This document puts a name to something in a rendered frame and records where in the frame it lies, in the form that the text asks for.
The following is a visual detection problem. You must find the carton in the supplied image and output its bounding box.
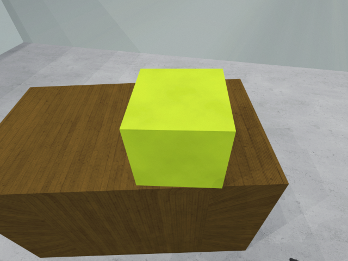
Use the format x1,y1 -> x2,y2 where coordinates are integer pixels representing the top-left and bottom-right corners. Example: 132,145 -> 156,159
120,69 -> 236,188

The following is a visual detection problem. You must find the pedestal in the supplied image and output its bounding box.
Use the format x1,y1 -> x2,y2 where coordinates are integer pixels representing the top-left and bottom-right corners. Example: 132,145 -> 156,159
0,79 -> 289,258

